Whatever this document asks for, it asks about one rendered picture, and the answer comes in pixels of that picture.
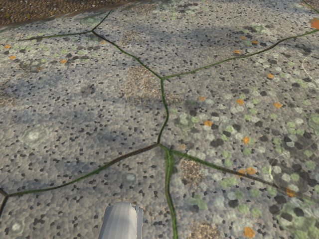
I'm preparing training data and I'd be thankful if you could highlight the left robot thigh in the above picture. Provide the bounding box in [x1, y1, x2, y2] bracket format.
[98, 201, 144, 239]

